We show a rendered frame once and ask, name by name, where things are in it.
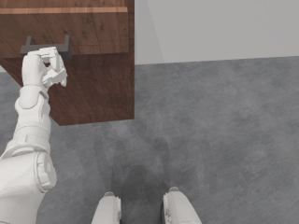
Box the handle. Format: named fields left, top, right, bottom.
left=20, top=35, right=72, bottom=60

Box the robot left thigh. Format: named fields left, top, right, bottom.
left=92, top=196, right=121, bottom=224

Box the drawer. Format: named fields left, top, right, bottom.
left=0, top=0, right=129, bottom=59

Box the robot right thigh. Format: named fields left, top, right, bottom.
left=163, top=191, right=202, bottom=224

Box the robot left upper arm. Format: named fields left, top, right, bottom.
left=0, top=151, right=57, bottom=224

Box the robot thigh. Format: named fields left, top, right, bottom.
left=92, top=196, right=121, bottom=224
left=163, top=191, right=202, bottom=224

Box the cabinet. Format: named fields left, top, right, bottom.
left=0, top=0, right=135, bottom=126

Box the left robot hand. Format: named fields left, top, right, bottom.
left=21, top=47, right=67, bottom=92

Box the robot left forearm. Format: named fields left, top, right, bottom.
left=0, top=85, right=51, bottom=160

